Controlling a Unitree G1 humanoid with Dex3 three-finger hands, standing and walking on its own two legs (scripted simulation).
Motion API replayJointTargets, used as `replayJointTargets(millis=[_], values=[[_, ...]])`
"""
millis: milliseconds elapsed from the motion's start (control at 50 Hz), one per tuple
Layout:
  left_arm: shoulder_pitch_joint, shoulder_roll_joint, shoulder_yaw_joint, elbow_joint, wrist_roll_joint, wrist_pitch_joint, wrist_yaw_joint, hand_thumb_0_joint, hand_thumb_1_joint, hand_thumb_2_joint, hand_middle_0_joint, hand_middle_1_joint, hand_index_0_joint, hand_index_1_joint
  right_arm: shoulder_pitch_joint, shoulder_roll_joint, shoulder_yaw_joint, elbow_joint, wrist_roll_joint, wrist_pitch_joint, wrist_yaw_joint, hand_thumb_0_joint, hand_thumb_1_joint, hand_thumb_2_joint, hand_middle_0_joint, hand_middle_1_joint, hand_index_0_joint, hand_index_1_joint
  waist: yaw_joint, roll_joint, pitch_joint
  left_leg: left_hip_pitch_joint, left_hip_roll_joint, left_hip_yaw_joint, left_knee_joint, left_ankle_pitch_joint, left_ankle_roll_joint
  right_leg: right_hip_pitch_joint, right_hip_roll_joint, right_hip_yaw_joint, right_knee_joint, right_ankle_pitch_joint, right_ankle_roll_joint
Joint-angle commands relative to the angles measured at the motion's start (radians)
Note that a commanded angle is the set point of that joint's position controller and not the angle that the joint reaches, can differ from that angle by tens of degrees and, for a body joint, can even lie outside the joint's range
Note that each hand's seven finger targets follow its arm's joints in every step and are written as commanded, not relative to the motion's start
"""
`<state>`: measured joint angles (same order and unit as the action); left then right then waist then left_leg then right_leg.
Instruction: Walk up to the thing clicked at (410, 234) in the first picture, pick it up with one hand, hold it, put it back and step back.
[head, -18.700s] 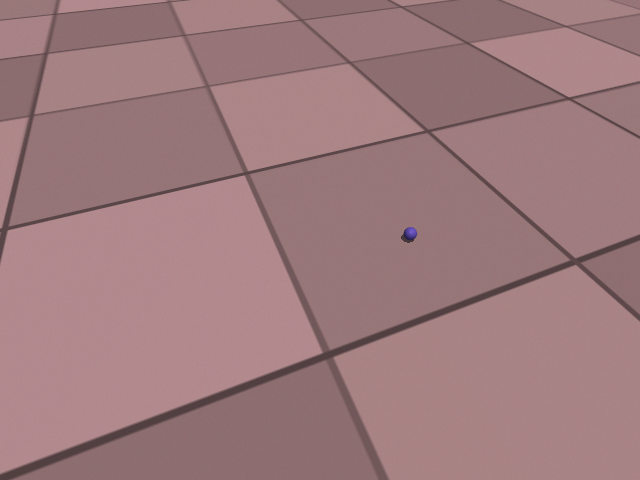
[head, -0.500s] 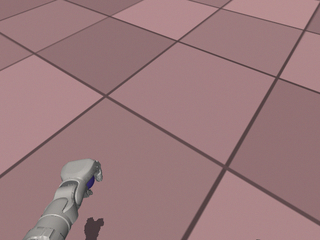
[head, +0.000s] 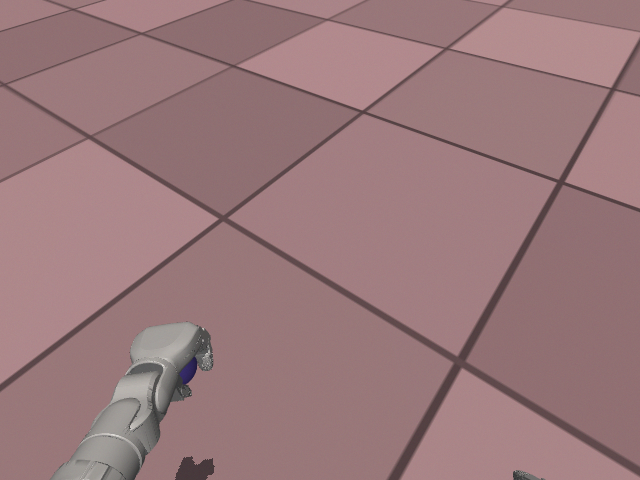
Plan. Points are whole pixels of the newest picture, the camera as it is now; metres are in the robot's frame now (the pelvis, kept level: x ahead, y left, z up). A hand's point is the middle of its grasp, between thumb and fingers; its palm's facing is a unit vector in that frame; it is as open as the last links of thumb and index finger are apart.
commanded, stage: hold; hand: left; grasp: from above
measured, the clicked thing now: (176, 366) +0.33 +0.24 -0.08
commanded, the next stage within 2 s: crouch in 1.46 s
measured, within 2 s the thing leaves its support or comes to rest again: neither
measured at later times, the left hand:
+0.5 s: hand (171, 385) +0.28 +0.22 -0.04, palm faces -0.45 -0.06 -0.89, open 6.5 cm
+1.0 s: hand (167, 393) +0.27 +0.22 -0.03, palm faces -0.46 -0.06 -0.89, open 6.7 cm
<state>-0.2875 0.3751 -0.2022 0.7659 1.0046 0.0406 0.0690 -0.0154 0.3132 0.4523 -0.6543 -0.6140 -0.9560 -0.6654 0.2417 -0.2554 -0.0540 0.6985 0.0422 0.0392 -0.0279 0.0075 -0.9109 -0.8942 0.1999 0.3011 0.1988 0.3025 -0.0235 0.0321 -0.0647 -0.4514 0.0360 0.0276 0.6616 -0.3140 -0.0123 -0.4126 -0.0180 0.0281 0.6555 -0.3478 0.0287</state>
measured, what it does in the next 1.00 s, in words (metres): stands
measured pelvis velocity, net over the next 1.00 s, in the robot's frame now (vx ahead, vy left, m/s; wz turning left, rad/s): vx -0.02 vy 0.00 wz -0.01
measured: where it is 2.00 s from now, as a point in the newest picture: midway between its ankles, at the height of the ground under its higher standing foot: outside the picture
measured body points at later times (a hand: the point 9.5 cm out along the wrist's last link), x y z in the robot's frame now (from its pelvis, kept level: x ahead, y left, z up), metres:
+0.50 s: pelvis -0.01 +0.00 +0.01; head +0.00 -0.02 +0.46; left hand +0.30 +0.22 +0.01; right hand +0.12 -0.26 -0.10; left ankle +0.01 +0.13 -0.72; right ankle -0.01 -0.14 -0.72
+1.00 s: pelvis -0.02 +0.00 +0.01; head -0.01 -0.02 +0.46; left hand +0.29 +0.22 +0.02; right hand +0.13 -0.25 -0.10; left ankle +0.01 +0.13 -0.72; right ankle -0.01 -0.14 -0.72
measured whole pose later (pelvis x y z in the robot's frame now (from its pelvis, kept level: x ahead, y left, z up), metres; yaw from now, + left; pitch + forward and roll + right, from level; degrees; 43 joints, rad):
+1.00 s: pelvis -0.02 +0.00 +0.01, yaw +0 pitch +0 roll +0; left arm -0.23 0.39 -0.22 0.64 0.99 0.01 -0.03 0.00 0.30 0.50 -0.63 -0.66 -0.90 -0.71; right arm 0.19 -0.25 -0.02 0.66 0.06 0.06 -0.04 0.01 -0.91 -0.90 0.20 0.30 0.20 0.30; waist 0.01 0.04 0.00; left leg -0.29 0.03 0.04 0.50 -0.21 -0.01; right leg -0.27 -0.02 0.04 0.51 -0.25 0.03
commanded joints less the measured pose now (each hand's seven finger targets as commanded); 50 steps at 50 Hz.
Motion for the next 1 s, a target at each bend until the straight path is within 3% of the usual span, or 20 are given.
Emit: replayJointTargets(millis=[0,200,260,280,320,400,460,580,680,820,880,900,980], values=[[-0.324,0.215,0.082,-0.215,0.003,-0.005,0.019,0.000,0.611,0.600,-0.910,-0.718,-0.964,-0.662,-0.033,-0.140,-0.044,-0.124,0.002,-0.024,-0.013,0.000,-0.901,-0.898,0.200,0.300,0.200,0.300,-0.001,0.007,-0.251,0.215,-0.042,0.009,-0.084,0.316,0.015,0.074,0.053,-0.022,-0.098,0.317,-0.028],[-0.324,0.213,0.088,-0.255,-0.002,-0.009,0.008,0.000,0.605,0.643,-0.910,-0.723,-0.958,-0.674,-0.049,-0.142,-0.042,-0.140,0.003,-0.014,-0.011,0.000,-0.901,-0.898,0.200,0.300,0.200,0.300,0.002,0.002,-0.257,0.259,-0.039,0.015,-0.119,0.331,0.019,0.110,0.051,-0.022,-0.129,0.330,-0.027],[-0.301,0.194,0.063,-0.238,0.008,-0.009,-0.003,0.000,0.578,0.635,-0.894,-0.724,-0.941,-0.675,-0.062,-0.138,-0.036,-0.145,0.005,-0.012,-0.012,0.000,-0.903,-0.899,0.200,0.300,0.200,0.300,0.001,-0.017,-0.215,0.249,-0.043,0.014,-0.134,0.299,0.022,0.105,0.049,-0.023,-0.150,0.301,-0.025],[-0.317,0.222,0.088,-0.256,0.004,-0.012,-0.002,0.000,0.587,0.626,-0.896,-0.717,-0.944,-0.668,-0.062,-0.144,-0.039,-0.147,0.005,-0.011,-0.013,0.000,-0.901,-0.898,0.200,0.300,0.200,0.300,0.011,-0.007,-0.224,0.252,-0.043,0.015,-0.139,0.287,0.021,0.112,0.049,-0.022,-0.156,0.289,-0.026],[-0.302,0.202,0.076,-0.253,0.001,-0.012,-0.008,0.000,0.574,0.628,-0.888,-0.726,-0.937,-0.676,-0.074,-0.136,-0.036,-0.155,0.007,-0.008,-0.013,0.000,-0.904,-0.899,0.200,0.300,0.199,0.300,0.011,-0.023,-0.215,0.257,-0.046,0.019,-0.147,0.269,0.026,0.118,0.045,-0.018,-0.170,0.278,-0.023],[-0.294,0.220,0.093,-0.265,0.002,-0.012,-0.008,0.000,0.578,0.629,-0.884,-0.734,-0.936,-0.681,-0.082,-0.138,-0.033,-0.152,0.006,-0.007,-0.015,0.000,-0.903,-0.899,0.200,0.300,0.200,0.300,0.018,-0.004,-0.216,0.264,-0.046,0.019,-0.160,0.261,0.022,0.129,0.046,-0.018,-0.177,0.260,-0.026],[-0.308,0.220,0.084,-0.269,0.000,-0.018,-0.016,0.000,0.579,0.594,-0.881,-0.730,-0.937,-0.673,-0.096,-0.138,-0.030,-0.161,0.010,-0.007,-0.016,0.000,-0.906,-0.900,0.199,0.300,0.199,0.300,0.015,-0.009,-0.185,0.262,-0.041,0.014,-0.181,0.217,0.021,0.121,0.048,-0.023,-0.192,0.214,-0.030],[-0.323,0.210,0.080,-0.314,0.001,-0.015,-0.017,0.000,0.563,0.613,-0.855,-0.762,-0.916,-0.699,-0.109,-0.133,-0.028,-0.157,0.010,-0.010,-0.019,0.000,-0.904,-0.899,0.199,0.300,0.199,0.300,0.019,-0.001,-0.222,0.299,-0.042,0.018,-0.184,0.247,0.020,0.141,0.047,-0.019,-0.198,0.238,-0.029],[-0.321,0.219,0.081,-0.316,-0.005,-0.008,-0.027,0.000,0.579,0.602,-0.859,-0.769,-0.924,-0.702,-0.118,-0.131,-0.025,-0.153,0.012,-0.013,-0.023,0.000,-0.904,-0.899,0.200,0.300,0.199,0.300,0.024,-0.004,-0.205,0.295,-0.043,0.023,-0.195,0.246,0.023,0.147,0.045,-0.018,-0.212,0.243,-0.026],[-0.273,0.206,0.071,-0.307,-0.018,-0.011,-0.062,0.000,0.539,0.616,-0.841,-0.764,-0.899,-0.705,-0.151,-0.127,-0.014,-0.174,0.017,-0.013,-0.025,0.000,-0.906,-0.900,0.199,0.300,0.199,0.300,0.026,-0.030,-0.138,0.283,-0.042,0.017,-0.226,0.180,0.024,0.138,0.044,-0.020,-0.241,0.169,-0.028],[-0.295,0.235,0.092,-0.303,-0.008,-0.022,-0.066,0.000,0.525,0.613,-0.832,-0.761,-0.889,-0.703,-0.139,-0.125,-0.014,-0.167,0.016,-0.014,-0.028,0.000,-0.907,-0.901,0.199,0.300,0.199,0.300,0.029,-0.006,-0.156,0.288,-0.041,0.019,-0.225,0.195,0.023,0.147,0.045,-0.018,-0.236,0.183,-0.031],[-0.322,0.219,0.077,-0.343,-0.012,-0.028,-0.066,0.000,0.531,0.633,-0.831,-0.779,-0.889,-0.719,-0.142,-0.122,-0.013,-0.172,0.016,-0.016,-0.027,0.000,-0.907,-0.901,0.199,0.300,0.199,0.300,0.026,-0.007,-0.184,0.305,-0.041,0.019,-0.223,0.207,0.022,0.149,0.046,-0.017,-0.231,0.195,-0.031],[-0.296,0.227,0.095,-0.335,-0.012,-0.031,-0.048,0.000,0.557,0.654,-0.862,-0.777,-0.918,-0.721,-0.144,-0.125,-0.013,-0.166,0.016,-0.017,-0.031,0.000,-0.907,-0.901,0.199,0.300,0.199,0.300,0.024,-0.002,-0.183,0.318,-0.043,0.022,-0.223,0.215,0.022,0.153,0.044,-0.016,-0.236,0.203,-0.029]])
